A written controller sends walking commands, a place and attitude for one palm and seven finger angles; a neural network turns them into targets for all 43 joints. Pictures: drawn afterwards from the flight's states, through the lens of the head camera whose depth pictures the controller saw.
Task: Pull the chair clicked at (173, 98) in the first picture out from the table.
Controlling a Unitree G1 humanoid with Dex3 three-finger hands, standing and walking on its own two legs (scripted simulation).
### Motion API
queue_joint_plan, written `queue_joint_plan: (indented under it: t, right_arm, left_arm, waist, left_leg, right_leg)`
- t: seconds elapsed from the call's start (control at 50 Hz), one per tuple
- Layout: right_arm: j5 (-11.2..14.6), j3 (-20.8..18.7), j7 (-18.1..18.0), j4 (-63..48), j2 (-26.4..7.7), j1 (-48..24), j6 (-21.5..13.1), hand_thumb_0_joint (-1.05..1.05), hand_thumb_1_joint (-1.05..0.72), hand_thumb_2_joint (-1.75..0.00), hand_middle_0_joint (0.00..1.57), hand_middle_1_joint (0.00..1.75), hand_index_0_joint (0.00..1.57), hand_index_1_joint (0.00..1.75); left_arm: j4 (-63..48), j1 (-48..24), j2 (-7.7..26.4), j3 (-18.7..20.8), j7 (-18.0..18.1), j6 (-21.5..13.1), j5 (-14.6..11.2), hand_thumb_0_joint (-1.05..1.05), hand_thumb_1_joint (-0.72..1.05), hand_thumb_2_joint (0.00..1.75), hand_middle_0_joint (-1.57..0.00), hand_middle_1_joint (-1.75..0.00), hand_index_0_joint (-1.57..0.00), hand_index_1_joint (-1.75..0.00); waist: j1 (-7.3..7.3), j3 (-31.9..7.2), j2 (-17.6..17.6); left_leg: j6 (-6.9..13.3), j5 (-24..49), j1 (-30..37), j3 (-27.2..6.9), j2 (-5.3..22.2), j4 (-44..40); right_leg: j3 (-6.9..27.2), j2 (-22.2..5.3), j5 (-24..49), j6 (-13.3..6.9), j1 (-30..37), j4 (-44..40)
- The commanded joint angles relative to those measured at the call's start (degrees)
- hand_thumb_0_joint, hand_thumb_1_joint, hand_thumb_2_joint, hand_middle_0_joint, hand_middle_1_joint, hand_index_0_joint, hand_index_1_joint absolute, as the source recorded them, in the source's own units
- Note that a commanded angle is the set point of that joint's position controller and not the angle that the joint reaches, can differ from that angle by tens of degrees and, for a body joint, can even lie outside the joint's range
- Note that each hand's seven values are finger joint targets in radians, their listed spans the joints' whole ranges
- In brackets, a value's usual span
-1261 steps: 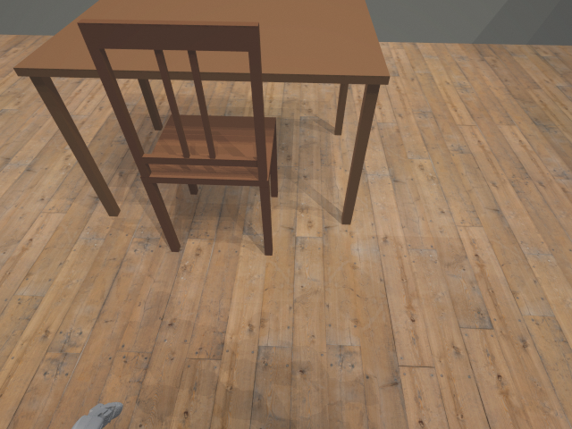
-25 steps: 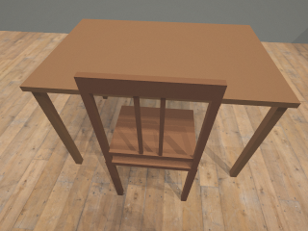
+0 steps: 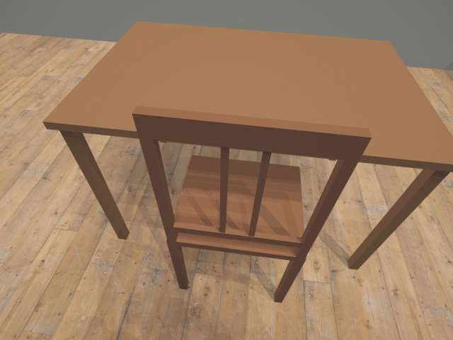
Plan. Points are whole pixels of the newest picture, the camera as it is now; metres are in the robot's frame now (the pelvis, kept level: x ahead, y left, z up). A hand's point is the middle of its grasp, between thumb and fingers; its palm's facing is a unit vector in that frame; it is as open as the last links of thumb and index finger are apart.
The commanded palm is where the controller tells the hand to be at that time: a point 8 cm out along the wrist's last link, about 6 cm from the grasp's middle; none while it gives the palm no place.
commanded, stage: come to a stop and stand still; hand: left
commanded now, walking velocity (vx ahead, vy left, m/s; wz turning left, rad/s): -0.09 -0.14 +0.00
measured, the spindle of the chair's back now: (223, 194) +0.46 +0.05 -0.07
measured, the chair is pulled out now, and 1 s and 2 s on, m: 0.00 0.00 0.00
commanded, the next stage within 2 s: look again from close up in 1.10 s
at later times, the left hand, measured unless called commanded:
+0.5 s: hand out of the picture -0.02 +0.14 -0.17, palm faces +0.05 -0.97 -0.22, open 7.3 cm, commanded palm none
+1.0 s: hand out of the picture -0.10 +0.07 -0.16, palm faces +0.11 -0.98 -0.19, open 7.4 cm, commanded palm none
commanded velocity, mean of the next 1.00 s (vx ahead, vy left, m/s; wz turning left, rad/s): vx -0.02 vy -0.03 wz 0.00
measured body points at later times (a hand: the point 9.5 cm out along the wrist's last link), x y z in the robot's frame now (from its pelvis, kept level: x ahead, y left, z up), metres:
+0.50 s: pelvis -0.01 -0.03 +0.00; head -0.01 -0.05 +0.45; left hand -0.02 +0.19 -0.15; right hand -0.03 -0.24 -0.17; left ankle -0.05 +0.09 -0.74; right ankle -0.04 -0.10 -0.74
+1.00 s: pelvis -0.03 -0.08 +0.00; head -0.03 -0.10 +0.45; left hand -0.10 +0.12 -0.15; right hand -0.08 -0.27 -0.17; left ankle -0.05 +0.09 -0.74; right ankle -0.04 -0.10 -0.74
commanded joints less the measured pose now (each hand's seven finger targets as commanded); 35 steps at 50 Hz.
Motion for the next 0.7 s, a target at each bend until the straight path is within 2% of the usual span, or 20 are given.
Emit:
queue_joint_plan:
  t: [0.0,0.02,0.04,0.06,0.12,0.14,0.16,0.22,0.24,0.26,0.28,0.34,0.38,0.44,0.48,0.54,0.56,0.64,0.68]
  right_arm:
    - [0.43,0.48,-1.32,0.92,-4.59,9.08,-1.54,0.0,-0.9,-0.9,0.2,0.3,0.2,0.3]
    - [0.52,0.4,-1.6,0.91,-5.05,8.92,-1.53,0.0,-0.9,-0.9,0.2,0.3,0.2,0.3]
    - [0.62,0.42,-1.81,0.85,-5.33,8.81,-1.56,0.0,-0.9,-0.9,0.2,0.3,0.2,0.3]
    - [0.7,0.46,-1.96,0.95,-5.21,8.23,-1.61,0.0,-0.9,-0.9,0.2,0.3,0.2,0.3]
    - [0.68,0.15,-2.12,0.71,-5.19,6.6,-1.73,0.0,-0.9,-0.9,0.2,0.3,0.2,0.3]
    - [0.67,0.02,-2.11,0.66,-5.22,5.86,-1.76,0.0,-0.9,-0.9,0.2,0.3,0.2,0.3]
    - [0.74,-0.15,-2.07,0.47,-5.08,5.05,-1.73,0.0,-0.9,-0.9,0.2,0.3,0.2,0.3]
    - [0.82,-0.82,-1.84,0.07,-4.75,4.05,-1.38,0.0,-0.9,-0.9,0.2,0.3,0.2,0.3]
    - [0.84,-0.98,-1.78,-0.03,-4.58,3.54,-1.21,0.0,-0.9,-0.9,0.2,0.3,0.2,0.3]
    - [0.83,-0.98,-1.71,0.04,-3.87,3.08,-1.04,0.0,-0.9,-0.9,0.2,0.3,0.2,0.3]
    - [0.76,-0.93,-1.62,0.35,-3.55,2.8,-0.93,0.0,-0.9,-0.9,0.2,0.3,0.2,0.3]
    - [0.64,-0.82,-1.29,0.75,-2.84,2.84,-0.95,0.0,-0.9,-0.9,0.2,0.3,0.2,0.3]
    - [0.61,-0.63,-1.06,0.84,-2.72,2.0,-0.75,0.0,-0.9,-0.9,0.2,0.3,0.2,0.3]
    - [0.57,-0.49,-0.8,0.94,-2.71,1.57,-0.7,0.0,-0.9,-0.9,0.2,0.3,0.2,0.3]
    - [0.6,-0.39,-0.68,0.83,-2.86,1.02,-0.41,0.0,-0.9,-0.9,0.2,0.3,0.2,0.3]
    - [0.57,-0.25,-0.55,0.97,-2.82,1.44,-0.33,0.0,-0.9,-0.9,0.2,0.3,0.2,0.3]
    - [0.69,-0.14,-0.52,1.01,-2.58,1.03,-0.14,0.0,-0.9,-0.9,0.2,0.3,0.2,0.3]
    - [0.66,-0.1,-0.43,0.87,-2.91,2.07,0.02,0.0,-0.9,-0.9,0.2,0.3,0.2,0.3]
    - [0.68,-0.07,-0.43,0.83,-2.7,2.1,0.39,0.0,-0.9,-0.9,0.2,0.3,0.2,0.3]
  left_arm:
    - [-1.69,2.97,1.67,-0.58,0.78,-0.42,-0.09,0.0,0.9,0.9,-0.2,-0.3,-0.2,-0.3]
    - [-1.49,2.88,1.94,-0.52,0.85,-0.15,-0.2,0.0,0.9,0.9,-0.2,-0.3,-0.2,-0.3]
    - [-1.49,2.86,2.37,-0.41,0.83,0.08,-0.35,0.0,0.9,0.9,-0.2,-0.3,-0.2,-0.3]
    - [-1.34,2.74,2.53,-0.38,0.77,0.25,-0.42,0.0,0.9,0.9,-0.2,-0.3,-0.2,-0.3]
    - [-1.53,2.27,3.07,-0.03,0.66,0.49,-0.57,0.0,0.9,0.9,-0.2,-0.3,-0.2,-0.3]
    - [-1.49,2.3,3.11,0.05,0.57,0.44,-0.57,0.0,0.9,0.9,-0.2,-0.3,-0.2,-0.3]
    - [-1.51,2.18,3.42,0.12,0.48,0.38,-0.61,0.0,0.9,0.9,-0.2,-0.3,-0.2,-0.3]
    - [-1.27,3.14,4.2,0.48,0.74,-0.17,-0.65,0.0,0.9,0.9,-0.2,-0.3,-0.2,-0.3]
    - [-1.41,2.87,4.29,0.47,0.84,-0.33,-0.75,0.0,0.9,0.9,-0.2,-0.3,-0.2,-0.3]
    - [-1.45,2.47,4.33,0.38,0.84,-0.5,-0.79,0.0,0.9,0.9,-0.2,-0.3,-0.2,-0.3]
    - [-1.46,2.1,4.12,0.19,0.86,-0.48,-0.76,0.0,0.9,0.9,-0.2,-0.3,-0.2,-0.3]
    - [-1.72,1.38,4.0,-0.07,0.7,-0.73,-0.69,0.0,0.9,0.9,-0.2,-0.3,-0.2,-0.3]
    - [-1.55,1.07,4.16,-0.34,0.55,-0.77,-0.63,0.0,0.9,0.9,-0.2,-0.3,-0.2,-0.3]
    - [-1.33,1.28,4.26,-0.58,0.35,-1.01,-0.64,0.0,0.9,0.9,-0.2,-0.3,-0.2,-0.3]
    - [-1.12,1.33,4.53,-0.79,0.28,-1.06,-0.63,0.0,0.9,0.9,-0.2,-0.3,-0.2,-0.3]
    - [-0.89,1.73,4.77,-0.89,0.17,-1.29,-0.63,0.0,0.9,0.9,-0.2,-0.3,-0.2,-0.3]
    - [-0.81,1.82,4.9,-0.98,0.17,-1.25,-0.64,0.0,0.9,0.9,-0.2,-0.3,-0.2,-0.3]
    - [-0.51,2.78,5.11,-0.93,0.21,-1.48,-0.62,0.0,0.9,0.9,-0.2,-0.3,-0.2,-0.3]
    - [-0.28,3.35,5.03,-0.87,0.28,-1.37,-0.56,0.0,0.9,0.9,-0.2,-0.3,-0.2,-0.3]
  waist:
    - [-1.14,2.74,7.3]
    - [-1.2,2.98,6.52]
    - [-1.23,2.88,6.03]
    - [-1.16,4.36,6.23]
    - [-0.95,4.44,4.81]
    - [-0.84,3.68,4.94]
    - [-0.64,4.51,3.21]
    - [-0.77,0.6,1.03]
    - [-0.92,0.24,0.34]
    - [-0.77,1.53,-0.12]
    - [-0.97,2.67,0.12]
    - [-1.24,2.56,0.19]
    - [-1.14,4.98,-0.07]
    - [-1.11,5.01,0.25]
    - [-1.12,7.03,0.34]
    - [-1.25,6.47,0.97]
    - [-1.07,7.96,0.41]
    - [-1.26,6.22,0.21]
    - [-1.21,8.29,-0.26]
  left_leg:
    - [3.59,54.15,8.73,-12.03,14.3,-3.03]
    - [3.2,59.82,9.79,-12.37,14.78,-2.48]
    - [2.94,62.18,10.5,-12.57,15.08,-2.49]
    - [2.95,63.1,9.96,-12.48,15.32,-3.0]
    - [2.44,57.96,8.44,-12.23,14.53,-3.38]
    - [2.15,55.47,8.48,-11.64,13.92,-3.14]
    - [2.09,51.76,6.78,-11.51,13.28,-2.99]
    - [0.07,42.33,4.66,-9.03,9.61,-1.29]
    - [-0.15,38.08,4.29,-8.58,9.2,-1.82]
    - [-0.12,33.1,2.53,-8.15,8.89,-2.64]
    - [-0.17,28.9,1.8,-8.04,8.68,-3.55]
    - [-0.07,23.48,2.28,-7.7,8.44,-4.95]
    - [-0.06,17.7,0.94,-7.41,8.21,-5.94]
    - [-0.11,13.36,1.39,-7.13,7.92,-6.77]
    - [-0.33,10.11,0.41,-6.78,7.45,-6.92]
    - [-0.55,9.03,0.96,-6.43,7.18,-6.9]
    - [-0.58,7.44,0.24,-6.02,7.02,-6.9]
    - [-0.91,6.51,0.51,-5.49,6.37,-5.86]
    - [-1.03,5.45,-0.69,-5.14,5.91,-5.17]
  right_leg:
    - [1.35,-3.05,2.98,0.18,-7.64,2.24]
    - [1.56,-2.9,1.35,0.42,-8.05,2.85]
    - [1.78,-2.92,0.29,0.57,-8.14,3.19]
    - [2.0,-2.89,-0.22,0.65,-8.71,3.7]
    - [2.91,-3.24,2.06,0.75,-6.62,2.44]
    - [3.33,-3.46,4.46,0.68,-5.8,0.98]
    - [3.69,-3.51,7.79,0.55,-4.29,-0.74]
    - [5.27,-5.52,29.14,-0.53,2.24,-2.44]
    - [5.72,-6.12,32.2,-0.93,2.85,-2.15]
    - [6.12,-6.45,33.78,-1.13,3.21,-2.64]
    - [6.41,-6.62,32.37,-1.27,2.59,-3.12]
    - [6.94,-6.36,28.82,-1.24,2.14,-4.68]
    - [7.39,-6.3,25.3,-1.12,0.85,-6.39]
    - [8.09,-6.23,21.53,-1.12,0.07,-8.31]
    - [8.91,-6.18,18.78,-0.86,-1.23,-9.83]
    - [9.51,-6.1,16.34,-0.81,-1.59,-11.22]
    - [9.74,-6.03,14.5,-0.17,-2.23,-12.43]
    - [10.97,-6.23,10.95,0.66,-1.99,-14.36]
    - [11.9,-6.18,6.79,1.52,-3.32,-16.21]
